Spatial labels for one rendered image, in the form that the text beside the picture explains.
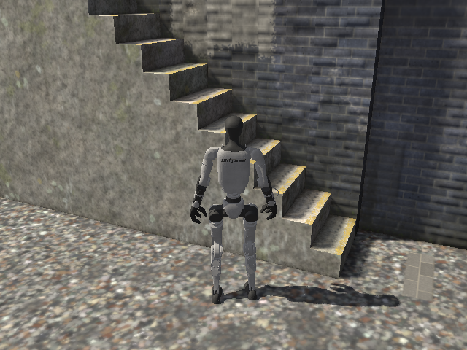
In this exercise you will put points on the stairs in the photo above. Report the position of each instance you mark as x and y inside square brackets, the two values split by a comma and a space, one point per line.
[102, 118]

